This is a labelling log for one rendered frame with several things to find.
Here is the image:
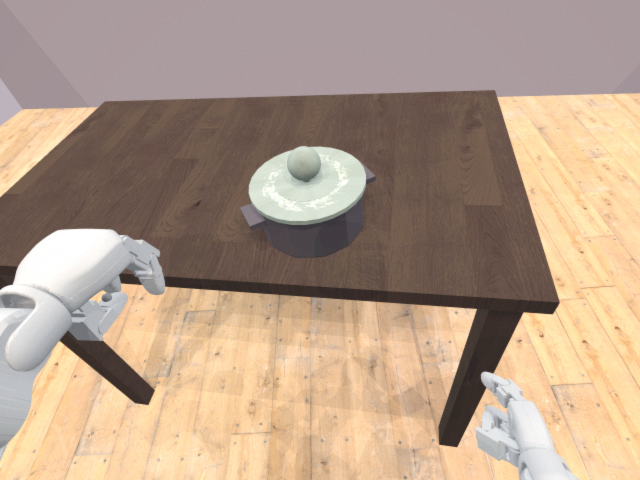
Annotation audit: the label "lid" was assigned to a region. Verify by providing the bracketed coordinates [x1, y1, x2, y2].
[249, 147, 366, 225]

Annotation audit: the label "robot left forearm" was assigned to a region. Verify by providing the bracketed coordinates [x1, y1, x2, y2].
[0, 285, 72, 460]

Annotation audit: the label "pot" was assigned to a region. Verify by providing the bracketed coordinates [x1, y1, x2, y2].
[240, 161, 376, 258]

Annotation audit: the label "table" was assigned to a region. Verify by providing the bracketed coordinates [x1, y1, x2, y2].
[0, 90, 560, 447]

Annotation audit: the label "robot right hand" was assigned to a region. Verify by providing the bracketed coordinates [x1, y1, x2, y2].
[476, 372, 556, 468]

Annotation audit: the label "robot right forearm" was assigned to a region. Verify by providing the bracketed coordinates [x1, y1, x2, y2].
[518, 448, 579, 480]

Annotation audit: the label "knob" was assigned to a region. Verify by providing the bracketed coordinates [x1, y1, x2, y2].
[287, 146, 321, 181]

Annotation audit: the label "robot left hand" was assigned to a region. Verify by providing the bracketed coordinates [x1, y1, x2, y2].
[13, 229, 165, 341]

